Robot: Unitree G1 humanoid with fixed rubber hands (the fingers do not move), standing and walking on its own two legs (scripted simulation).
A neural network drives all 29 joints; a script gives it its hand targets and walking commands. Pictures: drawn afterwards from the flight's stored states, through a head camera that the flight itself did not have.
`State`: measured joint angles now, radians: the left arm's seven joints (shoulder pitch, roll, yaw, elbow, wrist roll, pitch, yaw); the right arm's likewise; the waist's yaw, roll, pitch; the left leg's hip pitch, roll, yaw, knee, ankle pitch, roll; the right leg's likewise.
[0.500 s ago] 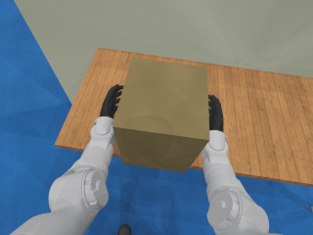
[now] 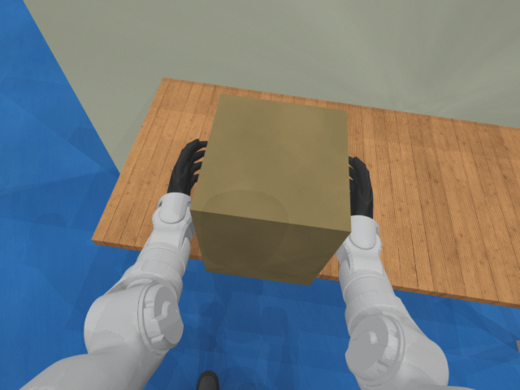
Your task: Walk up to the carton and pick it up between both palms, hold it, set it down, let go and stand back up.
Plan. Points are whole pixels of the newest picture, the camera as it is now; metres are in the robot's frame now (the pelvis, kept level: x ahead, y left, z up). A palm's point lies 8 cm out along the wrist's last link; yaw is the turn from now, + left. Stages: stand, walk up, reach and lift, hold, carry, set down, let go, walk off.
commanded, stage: reach and lift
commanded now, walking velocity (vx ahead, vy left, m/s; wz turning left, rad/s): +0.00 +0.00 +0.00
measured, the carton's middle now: (269, 198) +0.42 +0.01 -0.01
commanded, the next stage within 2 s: none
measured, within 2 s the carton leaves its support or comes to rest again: leaves its support in 1.26 s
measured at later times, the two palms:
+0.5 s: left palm (182, 187) +0.41 +0.16 +0.01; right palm (358, 208) +0.39 -0.13 +0.02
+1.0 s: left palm (181, 190) +0.41 +0.16 +0.01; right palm (357, 208) +0.39 -0.13 +0.02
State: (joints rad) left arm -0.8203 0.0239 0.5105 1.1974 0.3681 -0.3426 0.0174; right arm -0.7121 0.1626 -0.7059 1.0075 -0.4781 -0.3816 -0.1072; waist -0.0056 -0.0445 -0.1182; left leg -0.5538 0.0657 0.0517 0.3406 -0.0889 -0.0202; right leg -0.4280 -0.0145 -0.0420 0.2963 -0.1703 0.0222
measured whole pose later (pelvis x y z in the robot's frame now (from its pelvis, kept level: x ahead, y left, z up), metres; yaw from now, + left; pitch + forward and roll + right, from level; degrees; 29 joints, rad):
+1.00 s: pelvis -0.01 +0.00 -0.01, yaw -1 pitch +23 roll -2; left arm -0.88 0.09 0.28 1.42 0.10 -0.49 0.09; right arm -0.76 0.03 -0.44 1.25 -0.27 -0.54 -0.19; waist 0.00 -0.01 -0.24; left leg -0.71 0.08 0.05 0.38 -0.08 -0.01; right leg -0.58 -0.01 -0.04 0.32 -0.15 0.02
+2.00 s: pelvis -0.02 +0.00 +0.00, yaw +0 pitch +3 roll -1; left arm -0.82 0.05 0.28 0.88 0.14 0.17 0.09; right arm -0.82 -0.01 -0.21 0.97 0.06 0.01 -0.19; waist -0.02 -0.04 -0.13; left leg -0.30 0.06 0.05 0.33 -0.09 -0.02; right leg -0.17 -0.02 -0.04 0.29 -0.17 0.03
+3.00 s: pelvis -0.03 +0.00 +0.00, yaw +2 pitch -5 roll -1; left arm -0.67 -0.02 0.30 0.29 0.26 0.64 0.03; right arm -0.72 -0.03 -0.06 0.63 0.20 0.30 -0.22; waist -0.08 -0.05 -0.03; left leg -0.14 0.05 0.03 0.35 -0.11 -0.02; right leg -0.01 -0.03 -0.06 0.32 -0.21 0.02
